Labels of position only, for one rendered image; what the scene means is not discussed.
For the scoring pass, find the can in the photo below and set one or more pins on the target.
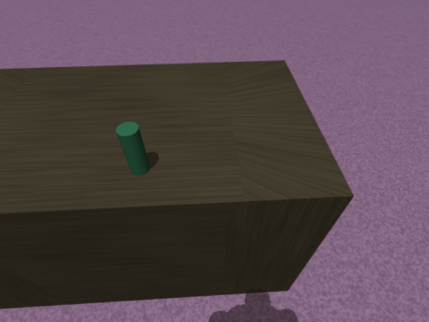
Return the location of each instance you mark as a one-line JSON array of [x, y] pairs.
[[132, 144]]

